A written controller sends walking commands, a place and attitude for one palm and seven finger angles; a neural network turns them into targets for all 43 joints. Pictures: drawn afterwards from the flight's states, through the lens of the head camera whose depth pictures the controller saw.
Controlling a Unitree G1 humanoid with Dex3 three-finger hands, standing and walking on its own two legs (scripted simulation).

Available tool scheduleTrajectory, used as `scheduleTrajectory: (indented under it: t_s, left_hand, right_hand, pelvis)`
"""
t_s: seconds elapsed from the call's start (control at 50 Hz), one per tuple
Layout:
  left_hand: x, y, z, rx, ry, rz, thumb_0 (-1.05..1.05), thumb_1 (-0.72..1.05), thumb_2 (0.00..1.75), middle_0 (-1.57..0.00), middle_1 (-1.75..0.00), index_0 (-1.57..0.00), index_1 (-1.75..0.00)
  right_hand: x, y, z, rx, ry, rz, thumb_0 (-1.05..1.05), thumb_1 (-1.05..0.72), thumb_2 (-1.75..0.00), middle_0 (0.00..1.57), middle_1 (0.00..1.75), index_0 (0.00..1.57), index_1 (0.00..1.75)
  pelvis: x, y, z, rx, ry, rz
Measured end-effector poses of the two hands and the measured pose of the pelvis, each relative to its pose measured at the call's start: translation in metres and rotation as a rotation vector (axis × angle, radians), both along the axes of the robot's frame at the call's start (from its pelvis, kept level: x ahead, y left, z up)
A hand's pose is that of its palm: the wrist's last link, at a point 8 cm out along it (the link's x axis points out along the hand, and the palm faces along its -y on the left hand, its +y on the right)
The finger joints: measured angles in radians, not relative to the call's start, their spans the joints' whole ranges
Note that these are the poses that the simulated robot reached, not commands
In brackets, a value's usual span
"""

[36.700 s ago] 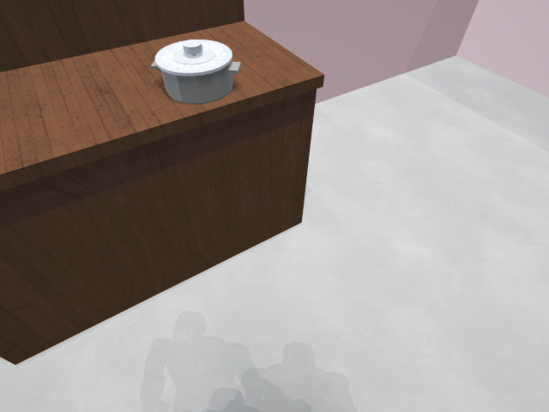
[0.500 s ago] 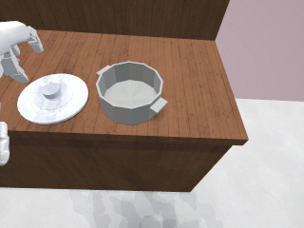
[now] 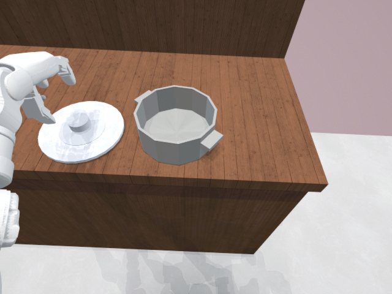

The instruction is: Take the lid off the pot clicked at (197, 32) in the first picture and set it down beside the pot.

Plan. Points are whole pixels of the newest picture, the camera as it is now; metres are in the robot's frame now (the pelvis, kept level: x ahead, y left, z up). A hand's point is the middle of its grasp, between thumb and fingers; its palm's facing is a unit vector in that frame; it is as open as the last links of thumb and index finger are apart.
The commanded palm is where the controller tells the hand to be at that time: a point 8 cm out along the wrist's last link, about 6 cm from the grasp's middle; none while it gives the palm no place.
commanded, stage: draw the hand back to the body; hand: left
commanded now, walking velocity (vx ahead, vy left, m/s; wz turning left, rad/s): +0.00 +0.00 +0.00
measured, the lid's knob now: (79, 122) +0.51 +0.29 +0.04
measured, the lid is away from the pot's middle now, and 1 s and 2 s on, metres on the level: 0.24 0.24 0.24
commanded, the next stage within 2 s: step back with the hand held close in 1.88 s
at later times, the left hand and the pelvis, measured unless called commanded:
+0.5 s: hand (61, 88) +0.40 +0.22 +0.22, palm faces +0.36 -0.90 -0.24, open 10.5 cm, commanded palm +0.34 +0.26 +0.23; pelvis +0.01 -0.04 +0.01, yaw -2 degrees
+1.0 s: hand (68, 130) +0.32 +0.19 +0.21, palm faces +0.49 -0.83 -0.26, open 8.2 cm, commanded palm +0.27 +0.22 +0.23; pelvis +0.02 -0.10 +0.01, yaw -1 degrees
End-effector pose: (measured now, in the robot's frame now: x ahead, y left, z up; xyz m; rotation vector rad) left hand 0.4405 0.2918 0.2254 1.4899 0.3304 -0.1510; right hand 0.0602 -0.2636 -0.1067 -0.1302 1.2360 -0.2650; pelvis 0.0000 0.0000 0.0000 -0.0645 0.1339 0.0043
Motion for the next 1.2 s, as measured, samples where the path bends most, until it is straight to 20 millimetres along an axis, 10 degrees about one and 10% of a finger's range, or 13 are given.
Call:
scheduleTrajectory:
  t_s: [0.12, 0.24, 0.38, 0.78, 1.2]
  left_hand:
    - [-0.025, 0.002, -0.002, 0.018, -0.010, 0.004, 0.00, -0.05, 0.72, -0.40, -0.80, -0.40, -0.81]
    - [-0.048, -0.019, -0.004, -0.802, -0.441, 0.012, 0.00, -0.05, 0.72, -0.40, -0.80, -0.40, -0.81]
    - [-0.061, -0.023, -0.002, -1.144, -0.725, 0.131, 0.00, -0.01, 0.73, -0.39, -0.78, -0.39, -0.78]
    - [-0.125, -0.047, -0.003, -1.095, -0.840, 0.287, 0.01, 0.40, 0.81, -0.30, -0.56, -0.30, -0.56]
    - [-0.197, -0.074, -0.003, -1.069, -0.884, 0.245, 0.01, 0.84, 0.89, -0.22, -0.32, -0.22, -0.33]
  right_hand:
    - [0.031, 0.008, 0.004, 0.022, -0.072, 0.068, 0.01, -0.90, -0.90, 0.20, 0.30, 0.20, 0.30]
    - [0.057, 0.020, 0.019, -0.001, -0.204, 0.183, 0.01, -0.90, -0.90, 0.20, 0.30, 0.20, 0.30]
    - [0.075, 0.004, 0.043, -0.045, -0.346, 0.185, 0.01, -0.90, -0.90, 0.20, 0.30, 0.20, 0.30]
    - [0.101, -0.080, 0.031, -0.061, -0.379, 0.156, 0.01, -0.90, -0.90, 0.20, 0.30, 0.20, 0.30]
    - [0.148, -0.063, 0.043, -0.007, -0.541, 0.233, 0.01, -0.90, -0.90, 0.20, 0.30, 0.20, 0.30]
  pelvis:
    - [-0.006, -0.002, 0.001, 0.001, -0.020, 0.017]
    - [-0.008, -0.010, 0.008, 0.023, -0.086, 0.018]
    - [0.001, -0.029, 0.012, 0.027, -0.123, -0.010]
    - [0.024, -0.084, 0.013, 0.052, -0.147, -0.034]
    - [0.021, -0.098, 0.011, 0.063, -0.185, -0.019]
